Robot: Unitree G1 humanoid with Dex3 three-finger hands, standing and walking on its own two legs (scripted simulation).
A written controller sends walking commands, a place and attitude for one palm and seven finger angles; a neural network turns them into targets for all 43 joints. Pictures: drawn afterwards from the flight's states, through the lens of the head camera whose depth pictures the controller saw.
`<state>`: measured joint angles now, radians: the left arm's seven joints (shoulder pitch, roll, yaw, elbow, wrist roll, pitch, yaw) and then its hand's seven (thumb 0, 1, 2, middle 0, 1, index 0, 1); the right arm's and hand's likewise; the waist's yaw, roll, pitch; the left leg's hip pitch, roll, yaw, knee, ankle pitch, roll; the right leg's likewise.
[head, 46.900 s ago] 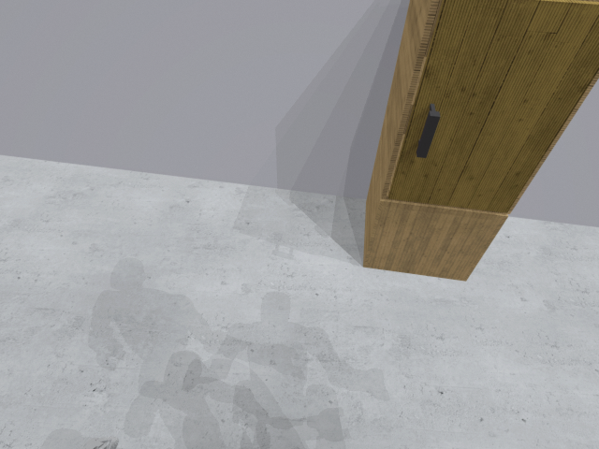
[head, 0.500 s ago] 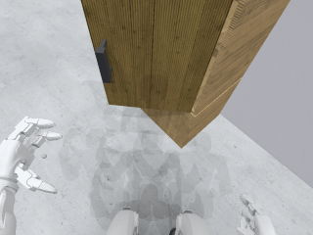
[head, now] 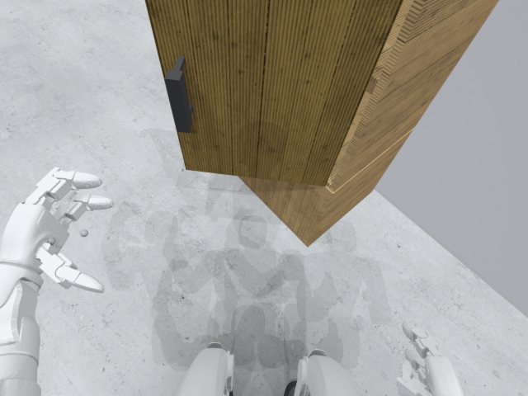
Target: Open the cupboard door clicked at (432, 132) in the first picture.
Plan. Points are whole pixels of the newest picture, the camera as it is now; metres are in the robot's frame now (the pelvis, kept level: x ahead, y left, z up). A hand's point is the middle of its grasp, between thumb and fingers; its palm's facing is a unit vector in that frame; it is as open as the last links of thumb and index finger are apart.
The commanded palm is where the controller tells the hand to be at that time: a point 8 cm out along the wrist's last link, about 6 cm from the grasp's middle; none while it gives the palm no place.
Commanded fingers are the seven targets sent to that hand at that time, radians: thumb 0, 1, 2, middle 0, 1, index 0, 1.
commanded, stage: move the hooked fingers beside the handle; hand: left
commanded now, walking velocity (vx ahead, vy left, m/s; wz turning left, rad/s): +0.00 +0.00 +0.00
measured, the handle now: (182, 95) +0.61 +0.20 +0.04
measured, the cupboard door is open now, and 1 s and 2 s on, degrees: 43 43 43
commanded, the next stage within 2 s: none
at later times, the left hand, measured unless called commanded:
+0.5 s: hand (107, 178) +0.41 +0.27 +0.04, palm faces -0.05 -1.00 -0.02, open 14.0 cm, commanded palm +0.40 +0.31 +0.05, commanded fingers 0.00 -0.50 0.30 -0.30 -1.20 -0.30 -1.20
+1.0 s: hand (121, 140) +0.48 +0.27 +0.04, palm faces -0.04 -1.00 -0.02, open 14.0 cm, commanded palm +0.48 +0.31 +0.04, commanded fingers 0.00 -0.50 0.30 -0.30 -1.20 -0.30 -1.20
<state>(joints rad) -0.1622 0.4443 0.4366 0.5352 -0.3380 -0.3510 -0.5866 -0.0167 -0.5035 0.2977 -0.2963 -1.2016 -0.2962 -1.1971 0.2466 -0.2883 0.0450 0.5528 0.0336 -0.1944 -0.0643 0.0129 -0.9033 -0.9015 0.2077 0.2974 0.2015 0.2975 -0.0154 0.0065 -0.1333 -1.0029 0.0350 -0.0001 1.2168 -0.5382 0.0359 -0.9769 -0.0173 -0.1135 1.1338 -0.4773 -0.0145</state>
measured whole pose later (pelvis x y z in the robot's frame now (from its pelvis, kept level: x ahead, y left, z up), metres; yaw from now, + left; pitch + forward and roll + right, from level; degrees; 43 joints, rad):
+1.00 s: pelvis -0.01 +0.01 -0.02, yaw -3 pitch +25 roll -5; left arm -0.84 0.70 0.53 1.17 -0.14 -0.40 -0.54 -0.02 -0.50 0.30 -0.30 -1.20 -0.30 -1.20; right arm 0.32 -0.30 0.07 0.60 0.01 0.02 -0.03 0.01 -0.90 -0.90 0.21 0.30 0.20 0.30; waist -0.15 0.01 -0.11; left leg -1.19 0.06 0.01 1.28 -0.54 0.05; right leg -1.16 0.00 -0.10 1.18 -0.46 -0.01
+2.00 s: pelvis +0.01 +0.02 -0.02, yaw -4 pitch +29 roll -7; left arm -0.98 0.80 0.54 1.21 -0.06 -0.34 -0.49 -0.02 -0.50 0.30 -0.30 -1.20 -0.30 -1.20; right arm 0.36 -0.29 0.09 0.58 -0.02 0.09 0.00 0.00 -0.90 -0.90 0.21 0.30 0.20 0.30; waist -0.22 0.02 -0.11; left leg -1.25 0.07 -0.01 1.28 -0.56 0.06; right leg -1.20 0.02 -0.11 1.13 -0.45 0.01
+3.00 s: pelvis +0.00 +0.01 -0.02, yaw -4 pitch +28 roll -6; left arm -0.96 0.68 0.49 1.19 -0.08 -0.39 -0.40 -0.02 -0.50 0.30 -0.30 -1.20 -0.30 -1.20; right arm 0.36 -0.28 0.08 0.60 -0.02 0.08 0.01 0.00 -0.91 -0.90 0.21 0.30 0.20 0.30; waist -0.21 0.03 -0.11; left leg -1.23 0.06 0.00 1.28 -0.55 0.06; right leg -1.20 0.02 -0.10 1.15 -0.45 0.00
